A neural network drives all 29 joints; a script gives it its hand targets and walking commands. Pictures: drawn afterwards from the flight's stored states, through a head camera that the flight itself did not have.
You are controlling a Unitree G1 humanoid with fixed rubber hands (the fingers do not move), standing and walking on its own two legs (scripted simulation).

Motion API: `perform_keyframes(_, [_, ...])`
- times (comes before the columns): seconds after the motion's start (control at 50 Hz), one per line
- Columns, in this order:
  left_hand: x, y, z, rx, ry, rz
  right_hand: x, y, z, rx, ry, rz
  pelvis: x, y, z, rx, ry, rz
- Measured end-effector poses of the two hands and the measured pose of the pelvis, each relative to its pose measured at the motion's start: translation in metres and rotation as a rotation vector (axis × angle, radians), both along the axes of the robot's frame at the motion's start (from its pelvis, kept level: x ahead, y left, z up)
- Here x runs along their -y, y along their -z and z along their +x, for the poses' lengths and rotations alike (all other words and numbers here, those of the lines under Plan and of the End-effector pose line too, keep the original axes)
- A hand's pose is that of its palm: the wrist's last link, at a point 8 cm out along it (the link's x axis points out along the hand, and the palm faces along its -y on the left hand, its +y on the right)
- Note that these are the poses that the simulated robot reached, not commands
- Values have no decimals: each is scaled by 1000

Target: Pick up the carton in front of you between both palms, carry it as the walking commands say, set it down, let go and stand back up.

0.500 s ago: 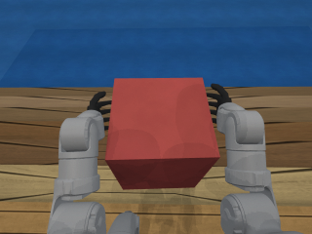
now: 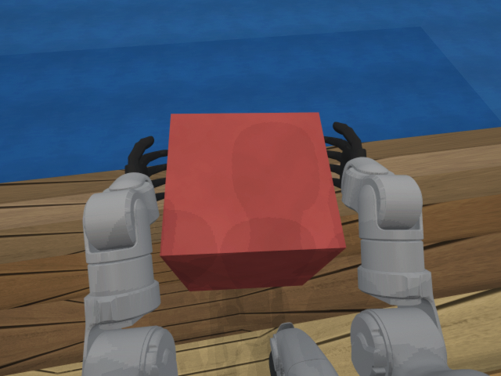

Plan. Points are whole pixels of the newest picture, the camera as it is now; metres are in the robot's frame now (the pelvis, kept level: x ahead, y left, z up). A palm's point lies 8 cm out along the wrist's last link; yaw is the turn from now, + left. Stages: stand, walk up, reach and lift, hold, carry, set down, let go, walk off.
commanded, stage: carry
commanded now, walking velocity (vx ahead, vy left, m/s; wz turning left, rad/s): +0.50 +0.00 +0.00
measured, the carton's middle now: (246, 212) +0.37 -0.03 +0.02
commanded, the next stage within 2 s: none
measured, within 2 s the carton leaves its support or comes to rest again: neither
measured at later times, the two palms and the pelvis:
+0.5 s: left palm (166, 128) +0.70 +0.12 -0.10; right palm (279, 115) +0.72 -0.18 -0.11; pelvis +0.35 -0.05 -0.19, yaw -1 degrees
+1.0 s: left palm (186, 85) +1.08 +0.08 -0.27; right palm (264, 72) +1.11 -0.21 -0.26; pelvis +0.74 -0.08 -0.38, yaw +0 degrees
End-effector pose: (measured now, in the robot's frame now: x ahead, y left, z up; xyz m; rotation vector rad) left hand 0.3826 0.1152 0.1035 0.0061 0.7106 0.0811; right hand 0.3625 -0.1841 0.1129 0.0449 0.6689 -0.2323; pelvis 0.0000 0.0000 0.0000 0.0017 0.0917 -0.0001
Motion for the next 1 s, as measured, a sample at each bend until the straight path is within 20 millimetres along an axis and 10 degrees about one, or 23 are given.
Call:
perform_keyframes(0.14, [6, 25, 95, 90, -58, 53, 5, 28, 119, 86, -96, -26, 29, 75, 121, 74, -7, 49])
perform_keyframes(0.22, [-6, 72, 136, 34, -92, 76, -9, 77, 183, 30, -180, -22, 42, 120, 172, 74, 0, 14])
perform_keyframes(0.38, [-7, 165, 220, -155, -109, 61, -10, 175, 270, -159, -188, -4, 54, 149, 261, 40, -3, 4])
perform_keyframes(0.6, [14, 241, 415, 17, -14, 27, 11, 250, 424, 7, -69, -21, 40, 245, 434, 58, 0, -5])
perform_keyframes(0.76, [43, 305, 522, -88, 34, 27, 40, 313, 517, -99, -4, 11, 37, 274, 545, 31, 0, 4])
perform_keyframes(1.0, [34, 374, 699, 42, -97, 54, 30, 374, 744, 17, -172, -42, 79, 381, 744, 61, -3, -11])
